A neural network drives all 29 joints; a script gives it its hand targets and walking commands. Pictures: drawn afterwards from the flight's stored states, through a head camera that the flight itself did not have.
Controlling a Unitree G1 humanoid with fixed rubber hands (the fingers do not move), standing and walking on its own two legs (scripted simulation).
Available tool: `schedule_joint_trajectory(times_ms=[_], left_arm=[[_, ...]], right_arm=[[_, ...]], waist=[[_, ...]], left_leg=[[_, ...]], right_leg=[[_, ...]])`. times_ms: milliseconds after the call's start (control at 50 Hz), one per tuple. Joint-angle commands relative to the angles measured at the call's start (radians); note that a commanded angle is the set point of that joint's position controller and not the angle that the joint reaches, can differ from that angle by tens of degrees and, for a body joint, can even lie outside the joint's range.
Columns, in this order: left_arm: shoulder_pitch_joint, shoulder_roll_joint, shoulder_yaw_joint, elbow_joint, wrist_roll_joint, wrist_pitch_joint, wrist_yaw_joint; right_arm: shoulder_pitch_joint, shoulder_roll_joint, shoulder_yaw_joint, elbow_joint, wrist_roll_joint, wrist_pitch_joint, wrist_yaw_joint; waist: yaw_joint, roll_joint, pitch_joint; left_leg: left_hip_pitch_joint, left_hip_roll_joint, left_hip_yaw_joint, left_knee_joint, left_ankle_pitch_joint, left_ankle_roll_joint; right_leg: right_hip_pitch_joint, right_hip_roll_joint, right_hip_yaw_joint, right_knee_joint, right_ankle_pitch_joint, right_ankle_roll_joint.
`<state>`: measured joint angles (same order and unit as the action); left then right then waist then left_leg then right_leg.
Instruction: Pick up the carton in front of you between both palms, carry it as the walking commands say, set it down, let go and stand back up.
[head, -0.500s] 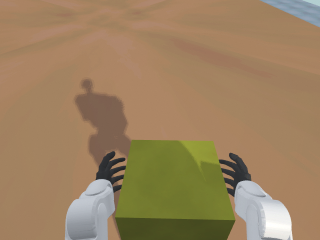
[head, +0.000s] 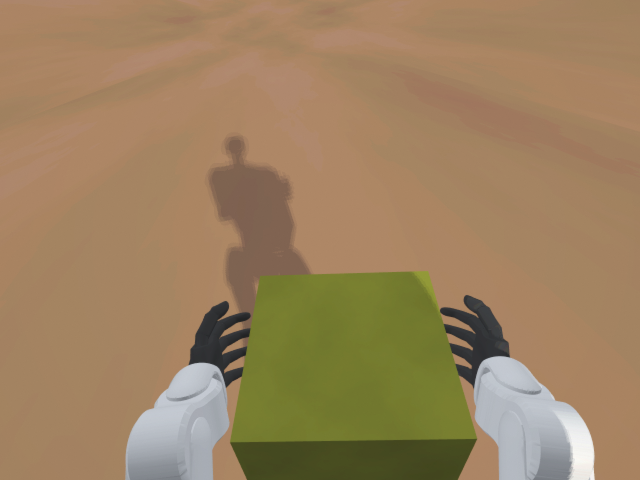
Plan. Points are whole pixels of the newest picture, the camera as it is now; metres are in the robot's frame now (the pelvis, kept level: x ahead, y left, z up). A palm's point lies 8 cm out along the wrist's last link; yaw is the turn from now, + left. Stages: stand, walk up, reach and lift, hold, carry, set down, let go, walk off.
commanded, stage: carry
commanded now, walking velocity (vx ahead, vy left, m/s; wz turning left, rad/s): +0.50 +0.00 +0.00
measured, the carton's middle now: (347, 400) +0.23 +0.00 -0.02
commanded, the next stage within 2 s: none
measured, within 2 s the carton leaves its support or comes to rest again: neither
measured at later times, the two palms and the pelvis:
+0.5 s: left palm (247, 184) +0.57 +0.17 +0.06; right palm (423, 187) +0.54 -0.12 +0.07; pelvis +0.33 +0.05 +0.00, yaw -4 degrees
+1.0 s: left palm (269, 122) +0.75 +0.15 +0.08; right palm (418, 117) +0.75 -0.15 +0.08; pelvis +0.52 +0.00 -0.01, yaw +0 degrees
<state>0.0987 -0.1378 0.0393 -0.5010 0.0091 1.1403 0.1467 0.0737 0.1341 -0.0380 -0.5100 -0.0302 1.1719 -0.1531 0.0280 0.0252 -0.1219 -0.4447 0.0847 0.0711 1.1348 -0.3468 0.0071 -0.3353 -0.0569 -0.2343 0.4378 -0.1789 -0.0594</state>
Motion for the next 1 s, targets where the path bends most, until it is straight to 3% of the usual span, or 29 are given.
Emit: schedule_joint_trajectory(times_ms=[0, 40, 100, 240, 280, 300, 320, 340, 360, 380, 400, 420, 440, 460, 480, 560, 600, 640, 700, 720, 740, 760, 780, 800, 840, 880, 940, 980], left_arm=[[-0.385, -0.727, -0.576, -0.163, -0.211, -0.036, -0.056], [-0.364, -0.71, -0.579, -0.163, -0.216, -0.04, -0.066], [-0.336, -0.661, -0.567, -0.17, -0.211, -0.034, -0.06], [-0.279, -0.547, -0.503, -0.136, -0.152, 0.006, -0.011], [-0.293, -0.548, -0.508, -0.14, -0.151, 0.013, -0.005], [-0.302, -0.55, -0.517, -0.148, -0.154, 0.015, -0.004], [-0.306, -0.55, -0.523, -0.154, -0.153, 0.016, -0.004], [-0.316, -0.556, -0.538, -0.175, -0.158, 0.019, -0.006], [-0.321, -0.566, -0.551, -0.187, -0.169, 0.018, -0.012], [-0.33, -0.623, -0.575, -0.173, -0.178, 0.01, -0.019], [-0.333, -0.677, -0.577, -0.161, -0.175, 0.0, -0.029], [-0.336, -0.73, -0.579, -0.149, -0.17, -0.013, -0.039], [-0.337, -0.766, -0.585, -0.142, -0.164, -0.026, -0.046], [-0.33, -0.787, -0.585, -0.131, -0.152, -0.038, -0.052], [-0.31, -0.803, -0.589, -0.122, -0.144, -0.048, -0.055], [-0.25, -0.794, -0.59, -0.114, -0.116, -0.068, -0.05], [-0.257, -0.763, -0.596, -0.137, -0.121, -0.062, -0.045], [-0.286, -0.729, -0.604, -0.175, -0.144, -0.05, -0.041], [-0.291, -0.658, -0.583, -0.187, -0.16, -0.022, -0.036], [-0.29, -0.624, -0.566, -0.185, -0.16, -0.01, -0.033], [-0.292, -0.579, -0.547, -0.179, -0.158, 0.003, -0.028], [-0.296, -0.563, -0.537, -0.163, -0.159, 0.011, -0.022], [-0.27, -0.563, -0.523, -0.137, -0.165, 0.014, -0.017], [-0.271, -0.575, -0.512, -0.122, -0.166, 0.018, -0.015], [-0.29, -0.606, -0.502, -0.103, -0.161, 0.019, -0.017], [-0.31, -0.635, -0.51, -0.11, -0.166, 0.014, -0.023], [-0.329, -0.678, -0.535, -0.141, -0.177, 0.001, -0.032], [-0.341, -0.695, -0.553, -0.162, -0.184, -0.006, -0.036]], right_arm=[[-0.329, 0.75, 0.569, -0.12, 0.17, -0.059, 0.037], [-0.309, 0.744, 0.57, -0.125, 0.157, -0.068, 0.032], [-0.286, 0.705, 0.566, -0.137, 0.154, -0.063, 0.018], [-0.278, 0.577, 0.542, -0.143, 0.169, -0.017, 0.0], [-0.278, 0.571, 0.532, -0.136, 0.175, -0.012, 0.003], [-0.266, 0.574, 0.526, -0.123, 0.176, -0.013, 0.005], [-0.249, 0.577, 0.517, -0.11, 0.173, -0.014, 0.007], [-0.253, 0.573, 0.509, -0.1, 0.17, -0.018, 0.009], [-0.252, 0.605, 0.514, -0.099, 0.185, -0.023, 0.015], [-0.272, 0.643, 0.529, -0.122, 0.202, -0.028, 0.028], [-0.279, 0.693, 0.547, -0.127, 0.211, -0.04, 0.04], [-0.303, 0.733, 0.562, -0.139, 0.215, -0.055, 0.055], [-0.316, 0.765, 0.579, -0.142, 0.22, -0.067, 0.067], [-0.325, 0.783, 0.592, -0.145, 0.224, -0.078, 0.079], [-0.312, 0.786, 0.596, -0.14, 0.227, -0.087, 0.089], [-0.244, 0.751, 0.59, -0.114, 0.217, -0.101, 0.108], [-0.227, 0.721, 0.577, -0.125, 0.209, -0.098, 0.101], [-0.23, 0.697, 0.568, -0.15, 0.204, -0.09, 0.087], [-0.255, 0.648, 0.551, -0.162, 0.185, -0.063, 0.058], [-0.259, 0.623, 0.544, -0.155, 0.175, -0.051, 0.046], [-0.252, 0.588, 0.535, -0.146, 0.164, -0.038, 0.033], [-0.248, 0.569, 0.538, -0.16, 0.17, -0.022, 0.023], [-0.256, 0.555, 0.542, -0.177, 0.179, -0.008, 0.018], [-0.282, 0.566, 0.552, -0.178, 0.188, 0.0, 0.016], [-0.305, 0.598, 0.561, -0.156, 0.188, 0.004, 0.02], [-0.32, 0.631, 0.566, -0.144, 0.189, -0.002, 0.027], [-0.32, 0.67, 0.572, -0.149, 0.197, -0.018, 0.038], [-0.312, 0.686, 0.569, -0.151, 0.196, -0.028, 0.042]], waist=[[-0.018, -0.13, -0.176], [-0.017, -0.151, -0.143], [-0.015, -0.142, -0.087], [-0.011, -0.187, 0.026], [-0.02, -0.191, -0.016], [-0.038, -0.155, -0.073], [-0.058, -0.081, -0.147], [-0.062, 0.153, -0.223], [-0.06, 0.337, -0.247], [-0.053, 0.231, -0.228], [-0.056, 0.147, -0.235], [-0.051, 0.055, -0.225], [-0.044, 0.031, -0.217], [-0.039, 0.057, -0.218], [-0.037, 0.085, -0.22], [-0.032, 0.14, -0.185], [-0.037, 0.17, -0.164], [-0.043, 0.167, -0.152], [-0.029, 0.079, -0.116], [-0.028, 0.052, -0.111], [-0.034, -0.043, -0.123], [-0.032, -0.125, -0.176], [-0.023, -0.196, -0.199], [-0.026, -0.209, -0.202], [-0.032, -0.177, -0.195], [-0.026, -0.139, -0.208], [-0.023, -0.064, -0.269], [-0.024, -0.03, -0.278]], left_leg=[[-0.178, 0.05, -0.028, -0.079, 0.113, 0.003], [-0.196, 0.052, -0.002, -0.191, 0.161, -0.013], [-0.215, 0.036, 0.044, -0.39, 0.247, -0.028], [-0.133, -0.007, 0.13, -0.63, 0.328, 0.008], [0.016, -0.044, 0.177, -0.651, 0.281, 0.025], [0.186, -0.094, 0.229, -0.686, 0.237, 0.025], [0.413, -0.058, 0.164, -0.68, 0.178, 0.024], [0.599, 0.206, -0.287, -0.786, 0.0, 0.131], [0.7, 0.347, -0.593, -0.917, 0.214, 0.229], [0.668, 0.349, -0.493, -0.878, 0.487, 0.238], [0.609, 0.314, -0.37, -0.832, 0.696, 0.22], [0.547, 0.293, -0.26, -0.827, 0.743, 0.176], [0.482, 0.268, -0.191, -0.854, 0.714, 0.136], [0.452, 0.243, -0.125, -0.869, 0.704, 0.105], [0.433, 0.228, -0.088, -0.879, 0.705, 0.098], [0.414, 0.175, 0.057, -0.858, 0.811, 0.096], [0.414, 0.166, 0.088, -0.843, 0.823, 0.092], [0.4, 0.159, 0.102, -0.828, 0.753, 0.084], [0.318, 0.118, 0.129, -0.723, 0.549, 0.039], [0.261, 0.105, 0.123, -0.679, 0.46, 0.011], [0.178, 0.071, 0.121, -0.603, 0.264, -0.026], [0.126, 0.034, 0.053, -0.604, 0.082, -0.045], [0.129, 0.019, 0.05, -0.591, -0.017, -0.049], [0.146, 0.016, 0.036, -0.599, -0.042, -0.049], [0.209, 0.016, 0.029, -0.737, 0.01, -0.046], [0.256, 0.021, 0.036, -0.758, 0.172, -0.049], [0.318, 0.039, 0.039, -0.692, 0.409, -0.049], [0.319, 0.047, 0.038, -0.663, 0.493, -0.049]], right_leg=[[0.297, -0.259, 0.315, -0.282, -0.029, -0.052], [0.289, -0.251, 0.264, -0.324, -0.051, -0.067], [0.323, -0.218, 0.187, -0.329, 0.05, -0.067], [0.393, -0.2, 0.094, -0.279, 0.273, -0.032], [0.396, -0.193, 0.046, -0.138, 0.468, -0.009], [0.352, -0.153, -0.015, 0.033, 0.528, 0.015], [0.218, -0.116, -0.018, 0.242, 0.439, 0.035], [-0.044, -0.022, -0.003, 0.552, 0.214, 0.088], [-0.271, 0.084, 0.087, 0.782, -0.261, 0.1], [-0.315, 0.028, 0.197, 0.893, -0.307, 0.071], [-0.297, -0.009, 0.221, 0.895, -0.291, 0.055], [-0.282, -0.046, 0.231, 0.822, -0.239, 0.046], [-0.238, -0.068, 0.231, 0.717, -0.191, 0.045], [-0.196, -0.061, 0.204, 0.637, -0.159, 0.047], [-0.164, -0.046, 0.18, 0.568, -0.147, 0.052], [-0.112, -0.002, 0.103, 0.275, -0.053, 0.072], [-0.098, 0.012, 0.074, 0.182, 0.017, 0.075], [-0.054, 0.012, 0.055, 0.12, 0.103, 0.078], [0.108, 0.005, 0.029, -0.072, 0.296, 0.08], [0.197, -0.043, 0.063, -0.083, 0.37, 0.078], [0.296, -0.167, 0.176, -0.039, 0.708, 0.064], [0.403, -0.238, 0.247, 0.018, 0.859, -0.023], [0.39, -0.265, 0.306, -0.017, 0.773, -0.066], [0.373, -0.259, 0.319, -0.047, 0.714, -0.076], [0.34, -0.207, 0.253, -0.031, 0.689, -0.046], [0.348, -0.161, 0.194, 0.039, 0.755, -0.015], [0.327, -0.136, 0.165, 0.097, 0.77, -0.01], [0.309, -0.125, 0.149, 0.117, 0.763, -0.011]])
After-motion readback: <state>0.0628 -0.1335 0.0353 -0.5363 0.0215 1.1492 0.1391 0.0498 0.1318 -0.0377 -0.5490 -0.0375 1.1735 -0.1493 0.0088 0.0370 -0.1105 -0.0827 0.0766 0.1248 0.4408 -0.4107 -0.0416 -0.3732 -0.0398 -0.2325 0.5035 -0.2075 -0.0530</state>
